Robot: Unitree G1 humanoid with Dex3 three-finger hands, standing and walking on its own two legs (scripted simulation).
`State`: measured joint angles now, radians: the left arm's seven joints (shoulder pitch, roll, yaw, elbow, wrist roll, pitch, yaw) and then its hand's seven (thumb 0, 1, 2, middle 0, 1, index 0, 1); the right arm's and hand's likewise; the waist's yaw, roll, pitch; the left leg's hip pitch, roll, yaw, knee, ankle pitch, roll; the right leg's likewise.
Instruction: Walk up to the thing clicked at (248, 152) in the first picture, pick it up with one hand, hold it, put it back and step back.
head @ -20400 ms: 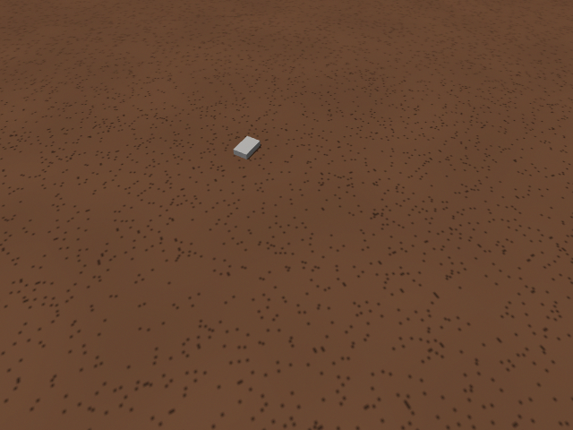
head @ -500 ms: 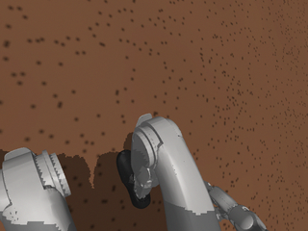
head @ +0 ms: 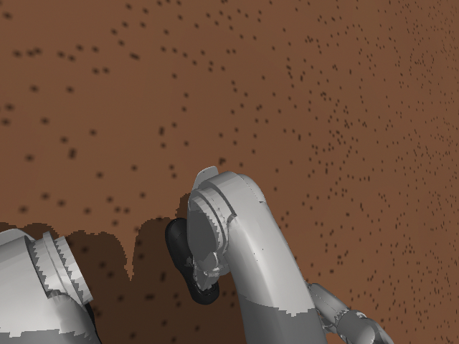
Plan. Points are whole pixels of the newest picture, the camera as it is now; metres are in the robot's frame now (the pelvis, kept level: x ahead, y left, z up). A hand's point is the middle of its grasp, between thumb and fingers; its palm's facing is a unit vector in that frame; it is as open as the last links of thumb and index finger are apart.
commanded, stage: rest palm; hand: left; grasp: from above
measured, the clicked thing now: out of the picture +0.44 +0.38 -0.28
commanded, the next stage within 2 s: close in 0.06 s
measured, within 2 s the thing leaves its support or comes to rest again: leaves its support in 2.00 s
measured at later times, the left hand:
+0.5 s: hand out of the picture +0.42 +0.36 -0.26, palm faces -0.44 -0.16 -0.88, open 12.7 cm
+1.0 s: hand out of the picture +0.42 +0.36 -0.26, palm faces -0.46 -0.17 -0.87, open 11.1 cm
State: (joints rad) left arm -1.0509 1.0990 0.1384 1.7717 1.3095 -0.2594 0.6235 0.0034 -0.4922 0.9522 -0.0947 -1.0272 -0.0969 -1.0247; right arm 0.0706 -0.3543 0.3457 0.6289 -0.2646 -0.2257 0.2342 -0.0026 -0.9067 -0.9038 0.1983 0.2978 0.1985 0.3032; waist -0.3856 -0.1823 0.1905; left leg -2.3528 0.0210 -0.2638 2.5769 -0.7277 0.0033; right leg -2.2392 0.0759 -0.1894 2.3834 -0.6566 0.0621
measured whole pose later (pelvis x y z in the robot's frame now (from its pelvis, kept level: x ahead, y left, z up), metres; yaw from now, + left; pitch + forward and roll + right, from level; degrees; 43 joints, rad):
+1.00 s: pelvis +0.00 +0.00 +0.00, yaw +0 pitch +27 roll -15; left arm -1.05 1.13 0.10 1.74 1.29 -0.31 0.59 0.00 -0.02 0.57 -0.39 -0.81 -0.43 -0.76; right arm 0.05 -0.35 0.36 0.63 -0.27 -0.20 0.22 0.00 -0.90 -0.90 0.20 0.30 0.20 0.30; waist -0.37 -0.18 0.20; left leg -2.34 0.02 -0.28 2.57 -0.73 0.00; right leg -2.22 0.08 -0.20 2.37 -0.65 0.06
